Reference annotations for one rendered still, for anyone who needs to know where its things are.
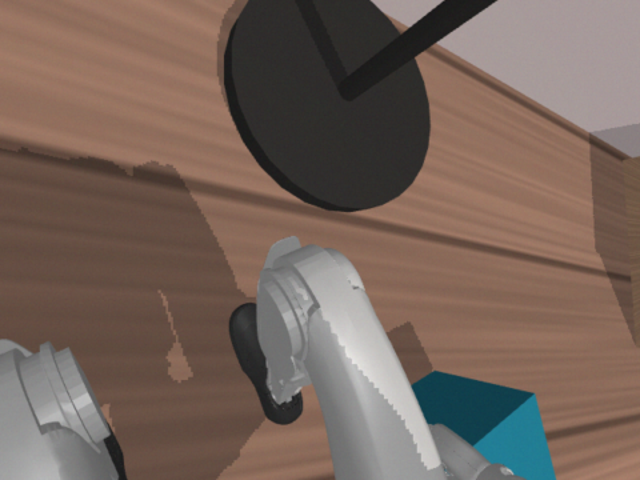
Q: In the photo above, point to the right robot hand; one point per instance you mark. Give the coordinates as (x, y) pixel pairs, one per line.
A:
(460, 459)

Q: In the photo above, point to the coat stand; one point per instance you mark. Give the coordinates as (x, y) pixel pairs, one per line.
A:
(328, 97)

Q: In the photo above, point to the right robot foot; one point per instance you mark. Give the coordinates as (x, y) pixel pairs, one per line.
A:
(244, 338)

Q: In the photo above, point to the left robot foot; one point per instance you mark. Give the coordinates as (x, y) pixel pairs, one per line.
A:
(116, 454)

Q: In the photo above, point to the right robot arm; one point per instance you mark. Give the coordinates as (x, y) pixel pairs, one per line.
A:
(498, 471)

